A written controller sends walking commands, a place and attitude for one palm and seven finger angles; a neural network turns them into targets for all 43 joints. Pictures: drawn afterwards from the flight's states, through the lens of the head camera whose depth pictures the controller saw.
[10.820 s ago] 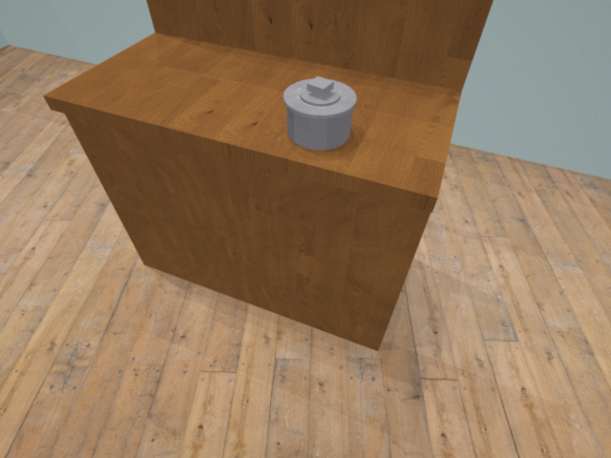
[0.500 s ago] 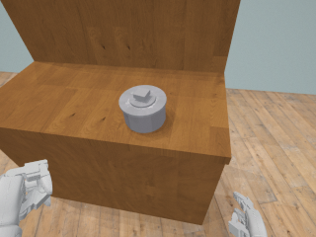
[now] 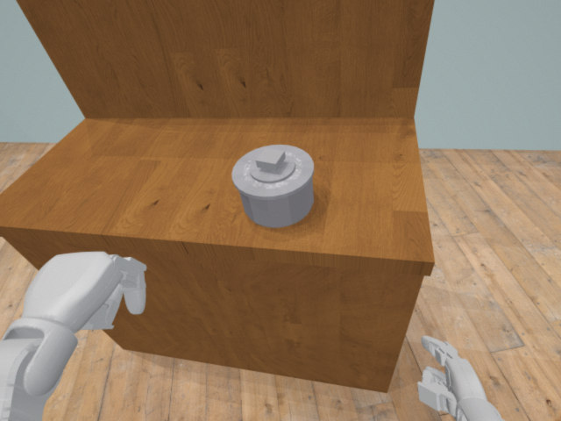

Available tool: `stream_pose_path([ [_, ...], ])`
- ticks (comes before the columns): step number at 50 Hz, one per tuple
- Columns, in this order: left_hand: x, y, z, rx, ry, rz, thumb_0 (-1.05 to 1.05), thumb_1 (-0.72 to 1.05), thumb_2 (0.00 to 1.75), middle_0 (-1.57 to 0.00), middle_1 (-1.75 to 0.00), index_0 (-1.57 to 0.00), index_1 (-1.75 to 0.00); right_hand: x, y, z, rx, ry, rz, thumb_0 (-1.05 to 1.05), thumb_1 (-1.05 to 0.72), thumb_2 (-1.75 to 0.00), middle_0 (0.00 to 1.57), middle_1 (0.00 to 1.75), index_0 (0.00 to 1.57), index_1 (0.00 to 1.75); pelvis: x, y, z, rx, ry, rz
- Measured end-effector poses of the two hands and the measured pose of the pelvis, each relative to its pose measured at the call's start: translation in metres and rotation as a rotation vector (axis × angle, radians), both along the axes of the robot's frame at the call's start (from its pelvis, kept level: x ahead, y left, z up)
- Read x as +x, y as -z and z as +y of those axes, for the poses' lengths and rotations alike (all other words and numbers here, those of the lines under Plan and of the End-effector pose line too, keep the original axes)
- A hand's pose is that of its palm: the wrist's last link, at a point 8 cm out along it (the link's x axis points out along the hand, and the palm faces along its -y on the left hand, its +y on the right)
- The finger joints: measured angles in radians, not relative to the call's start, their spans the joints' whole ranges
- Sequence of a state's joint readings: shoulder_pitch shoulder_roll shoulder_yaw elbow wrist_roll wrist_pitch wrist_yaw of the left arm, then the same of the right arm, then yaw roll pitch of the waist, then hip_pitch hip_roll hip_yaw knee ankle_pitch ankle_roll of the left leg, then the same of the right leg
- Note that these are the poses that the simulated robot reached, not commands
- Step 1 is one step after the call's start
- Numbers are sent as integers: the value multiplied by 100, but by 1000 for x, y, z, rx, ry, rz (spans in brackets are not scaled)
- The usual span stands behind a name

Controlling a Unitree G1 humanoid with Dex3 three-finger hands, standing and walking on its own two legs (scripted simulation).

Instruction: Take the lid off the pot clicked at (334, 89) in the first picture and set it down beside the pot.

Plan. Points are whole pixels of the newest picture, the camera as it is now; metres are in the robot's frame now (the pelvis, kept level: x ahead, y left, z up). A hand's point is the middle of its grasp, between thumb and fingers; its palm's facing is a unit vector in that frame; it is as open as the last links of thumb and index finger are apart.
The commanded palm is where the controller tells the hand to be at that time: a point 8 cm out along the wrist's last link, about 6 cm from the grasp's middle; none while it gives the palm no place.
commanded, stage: reach forward and open the fingers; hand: left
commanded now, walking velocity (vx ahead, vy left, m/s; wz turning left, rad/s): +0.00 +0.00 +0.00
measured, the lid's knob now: (270, 159) +0.53 +0.09 +0.11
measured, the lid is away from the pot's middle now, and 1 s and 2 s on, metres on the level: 0.00 0.00 0.00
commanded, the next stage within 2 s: move the open hand above the knob in 0.70 s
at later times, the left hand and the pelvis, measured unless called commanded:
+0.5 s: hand (102, 267) +0.25 +0.25 +0.15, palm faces -0.11 +0.00 -0.99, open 9.0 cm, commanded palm +0.22 +0.25 +0.22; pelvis -0.03 +0.01 +0.00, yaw +1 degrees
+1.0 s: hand (126, 228) +0.30 +0.24 +0.17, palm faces -0.12 -0.02 -0.99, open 10.0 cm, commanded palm +0.28 +0.23 +0.24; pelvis -0.02 +0.00 +0.00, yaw +2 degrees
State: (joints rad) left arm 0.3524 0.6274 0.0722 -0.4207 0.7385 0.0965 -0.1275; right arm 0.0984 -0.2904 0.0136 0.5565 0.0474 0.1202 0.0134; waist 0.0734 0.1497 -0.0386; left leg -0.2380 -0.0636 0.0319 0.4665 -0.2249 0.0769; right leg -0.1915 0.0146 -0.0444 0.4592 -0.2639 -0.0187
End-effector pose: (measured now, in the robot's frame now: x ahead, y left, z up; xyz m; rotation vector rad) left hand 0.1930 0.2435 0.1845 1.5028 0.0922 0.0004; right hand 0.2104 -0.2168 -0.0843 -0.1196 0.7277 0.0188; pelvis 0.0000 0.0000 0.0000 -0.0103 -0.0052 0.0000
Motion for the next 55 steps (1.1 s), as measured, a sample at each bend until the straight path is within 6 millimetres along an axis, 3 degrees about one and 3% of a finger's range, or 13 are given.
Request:
stream_pose_path([
  [12,20,-13,5,57,78,81,0,14,137,-107,-66,-106,-67,-17,-1,19,18,-54,7,1,-90,-90,19,30,20,30,-20,-2,3,-3,-20,-24],
  [27,47,-29,10,66,99,41,0,-25,153,-91,-18,-90,-18,-51,9,5,-13,-15,64,1,-90,-90,19,30,20,30,-30,-1,6,-2,-20,-33],
  [45,81,-52,12,67,53,27,0,-33,155,-87,-8,-86,-9,-34,6,3,-9,-26,39,1,-90,-90,19,30,20,30,-23,-1,4,0,-32,-18],
  [51,97,-40,-10,46,93,63,0,-33,155,-87,-8,-86,-8,-26,6,6,1,-37,40,1,-90,-90,19,30,20,30,-20,-1,3,3,-34,-11],
  [55,113,-44,-21,77,124,55,0,-33,155,-87,-8,-86,-8,-24,7,6,-3,-38,51,1,-90,-90,19,30,20,30,-17,-1,1,5,-34,-5],
])
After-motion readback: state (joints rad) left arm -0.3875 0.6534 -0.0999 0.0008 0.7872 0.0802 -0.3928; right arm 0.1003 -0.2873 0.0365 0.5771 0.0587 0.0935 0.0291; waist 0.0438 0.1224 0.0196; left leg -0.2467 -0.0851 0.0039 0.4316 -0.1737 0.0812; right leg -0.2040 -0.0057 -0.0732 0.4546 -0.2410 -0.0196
